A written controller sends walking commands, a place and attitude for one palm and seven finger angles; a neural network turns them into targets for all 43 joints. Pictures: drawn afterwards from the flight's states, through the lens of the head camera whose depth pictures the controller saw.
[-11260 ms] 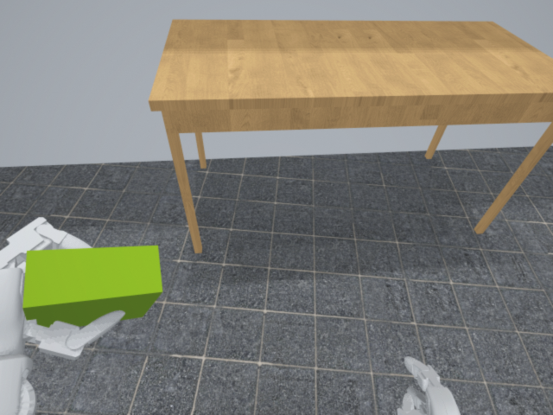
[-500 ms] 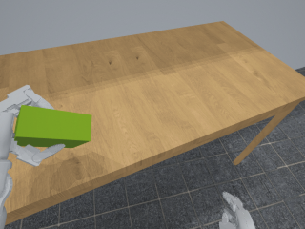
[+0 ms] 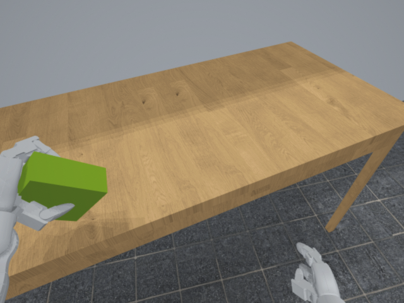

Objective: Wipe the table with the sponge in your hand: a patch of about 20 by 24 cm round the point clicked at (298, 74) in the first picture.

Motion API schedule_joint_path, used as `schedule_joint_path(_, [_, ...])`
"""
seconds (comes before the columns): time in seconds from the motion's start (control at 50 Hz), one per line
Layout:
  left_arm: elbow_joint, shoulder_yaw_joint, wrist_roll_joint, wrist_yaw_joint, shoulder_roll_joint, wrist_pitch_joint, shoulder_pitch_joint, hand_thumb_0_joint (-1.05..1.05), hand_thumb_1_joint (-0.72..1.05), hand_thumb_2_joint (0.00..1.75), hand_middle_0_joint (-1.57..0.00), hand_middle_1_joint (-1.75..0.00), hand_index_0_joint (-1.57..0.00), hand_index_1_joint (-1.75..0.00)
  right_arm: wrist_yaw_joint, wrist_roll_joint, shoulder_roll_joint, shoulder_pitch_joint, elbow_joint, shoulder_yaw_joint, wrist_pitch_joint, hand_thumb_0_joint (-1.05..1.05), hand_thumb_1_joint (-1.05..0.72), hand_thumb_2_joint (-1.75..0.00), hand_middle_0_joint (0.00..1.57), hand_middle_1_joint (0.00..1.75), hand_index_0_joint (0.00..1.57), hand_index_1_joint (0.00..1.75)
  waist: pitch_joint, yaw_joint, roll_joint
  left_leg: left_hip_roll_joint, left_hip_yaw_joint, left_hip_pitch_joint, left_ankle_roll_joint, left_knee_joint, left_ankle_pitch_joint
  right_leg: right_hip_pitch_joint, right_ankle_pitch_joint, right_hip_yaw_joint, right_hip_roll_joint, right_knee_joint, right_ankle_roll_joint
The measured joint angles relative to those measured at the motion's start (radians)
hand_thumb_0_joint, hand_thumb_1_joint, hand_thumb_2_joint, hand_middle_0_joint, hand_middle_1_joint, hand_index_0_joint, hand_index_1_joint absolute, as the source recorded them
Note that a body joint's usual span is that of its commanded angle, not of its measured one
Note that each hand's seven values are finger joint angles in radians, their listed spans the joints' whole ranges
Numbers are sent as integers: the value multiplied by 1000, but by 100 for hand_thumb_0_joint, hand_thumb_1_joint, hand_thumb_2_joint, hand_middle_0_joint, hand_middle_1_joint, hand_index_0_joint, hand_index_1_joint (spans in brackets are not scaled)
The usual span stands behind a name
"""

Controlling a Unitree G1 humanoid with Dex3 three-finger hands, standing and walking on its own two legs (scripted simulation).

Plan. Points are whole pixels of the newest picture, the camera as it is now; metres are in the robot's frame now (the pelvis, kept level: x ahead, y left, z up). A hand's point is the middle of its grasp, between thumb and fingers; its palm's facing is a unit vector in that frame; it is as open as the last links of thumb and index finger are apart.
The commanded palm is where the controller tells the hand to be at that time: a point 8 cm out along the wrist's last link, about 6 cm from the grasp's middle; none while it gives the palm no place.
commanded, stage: turn the palm down, sponge in hand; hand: left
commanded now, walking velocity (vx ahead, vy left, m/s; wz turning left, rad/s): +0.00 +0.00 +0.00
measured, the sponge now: (69, 192) +0.25 +0.27 +0.13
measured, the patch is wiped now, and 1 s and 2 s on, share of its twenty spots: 0.00 0.00 0.00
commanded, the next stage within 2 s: move the sponge above the wiping area in 1.64 s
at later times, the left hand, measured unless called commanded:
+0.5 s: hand (59, 181) +0.24 +0.28 +0.17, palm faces +0.28 -0.39 -0.88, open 9.7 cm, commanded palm +0.21 +0.29 +0.23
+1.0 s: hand (39, 172) +0.25 +0.31 +0.18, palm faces +0.24 -0.18 -0.95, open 9.7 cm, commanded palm +0.20 +0.30 +0.25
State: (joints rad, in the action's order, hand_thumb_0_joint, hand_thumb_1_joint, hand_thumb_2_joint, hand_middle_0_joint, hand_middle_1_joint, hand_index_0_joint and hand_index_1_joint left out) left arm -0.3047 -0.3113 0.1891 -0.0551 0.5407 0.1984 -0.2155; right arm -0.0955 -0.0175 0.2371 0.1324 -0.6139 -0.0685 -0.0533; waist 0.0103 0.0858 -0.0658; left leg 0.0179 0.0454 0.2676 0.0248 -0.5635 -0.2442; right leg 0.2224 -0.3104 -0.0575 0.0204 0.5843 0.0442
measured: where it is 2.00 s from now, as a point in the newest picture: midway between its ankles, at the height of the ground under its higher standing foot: outside the picture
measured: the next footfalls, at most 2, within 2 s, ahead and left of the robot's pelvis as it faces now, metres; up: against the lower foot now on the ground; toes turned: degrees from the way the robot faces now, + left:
none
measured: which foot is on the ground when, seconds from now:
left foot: down 0.00-1.00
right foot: down 0.00-1.00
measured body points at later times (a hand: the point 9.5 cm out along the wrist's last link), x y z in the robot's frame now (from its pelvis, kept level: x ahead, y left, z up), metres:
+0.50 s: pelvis +0.02 +0.00 +0.00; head +0.01 -0.04 +0.45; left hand +0.22 +0.29 +0.21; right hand +0.24 -0.23 -0.08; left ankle +0.04 +0.15 -0.73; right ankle +0.01 -0.09 -0.73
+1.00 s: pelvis +0.01 +0.03 +0.01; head +0.00 -0.02 +0.46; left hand +0.23 +0.31 +0.23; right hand +0.29 -0.15 -0.05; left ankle +0.04 +0.15 -0.73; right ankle +0.01 -0.09 -0.73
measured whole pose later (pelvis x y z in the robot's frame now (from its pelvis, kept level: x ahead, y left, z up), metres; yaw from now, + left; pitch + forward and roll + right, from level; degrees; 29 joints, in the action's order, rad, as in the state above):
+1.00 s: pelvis +0.01 +0.03 +0.01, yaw +0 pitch -4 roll +0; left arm -0.38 -0.01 0.71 0.04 0.58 0.53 -0.08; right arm -0.09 -0.05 0.25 -0.02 -0.62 -0.08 0.02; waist 0.00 0.14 -0.11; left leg -0.02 0.02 0.17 0.00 -0.44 -0.20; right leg 0.13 -0.27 -0.03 -0.01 0.47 0.01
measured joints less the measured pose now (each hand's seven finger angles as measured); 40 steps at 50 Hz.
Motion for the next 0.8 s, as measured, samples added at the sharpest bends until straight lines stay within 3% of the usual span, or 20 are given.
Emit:
schedule_joint_path(0.1, [-46, -1, -7, 87, 42, -40, -79, 0, -45, 101, -77, -136, -77, -136, -16, -3, 13, 19, 17, 24, -19, 2, -90, -90, 20, 30, 20, 30, -2, -5, -8, 13, -11, -8, 2, 2, -13, 0, -12, 11, 13, 5, 10])
schedule_joint_path(0.16, [-86, -11, -4, 80, 56, -79, -116, 0, -45, 101, -77, -136, -77, -135, -18, -5, 22, 35, 17, 46, -25, 2, -90, -90, 20, 30, 20, 30, -7, -3, -2, 17, -12, -2, 7, -7, -24, 8, -24, 12, 17, 16, 15])
schedule_joint_path(0.22, [-110, -22, 19, 42, 62, -81, -132, 0, -45, 101, -78, -135, -78, -135, -15, -8, 35, 51, 15, 64, -22, 2, -90, -90, 20, 30, 20, 30, -16, 0, -1, 18, -11, 8, 10, -18, -35, 18, -36, 11, 17, 28, 16])
schedule_joint_path(0.3, [-125, -20, 62, 5, 63, -23, -142, 0, -45, 101, -78, -135, -78, -135, -18, -17, 53, 61, 16, 76, -10, 2, -90, -90, 20, 30, 20, 30, -27, 3, -7, 12, -12, 15, 10, -28, -45, 27, -49, 12, 12, 43, 14])
schedule_joint_path(0.38, [-126, 13, 108, 7, 63, 43, -132, 0, -45, 101, -78, -135, -77, -135, -29, -27, 58, 56, 17, 74, -4, 2, -90, -90, 20, 30, 20, 30, -29, 7, -15, 6, -15, 13, 8, -29, -48, 27, -55, 14, 5, 48, 9])
schedule_joint_path(0.6, [-147, 130, 254, 12, 59, 157, -49, 0, -45, 101, -78, -135, -78, -135, -25, -27, 19, -18, 26, 30, 8, 2, -90, -90, 20, 30, 20, 30, -34, 13, -27, -6, -25, -14, 2, 9, -27, -2, -29, 25, -8, 4, -8])
schedule_joint_path(0.8, [-103, 227, 400, 75, 41, 298, 66, 0, -45, 101, -78, -136, -77, -135, -15, -33, 20, -96, 14, -5, 44, 2, -90, -90, 20, 30, 20, 30, -18, 37, -42, -25, -25, -61, -18, 75, 15, -54, 15, 24, -26, -68, -25])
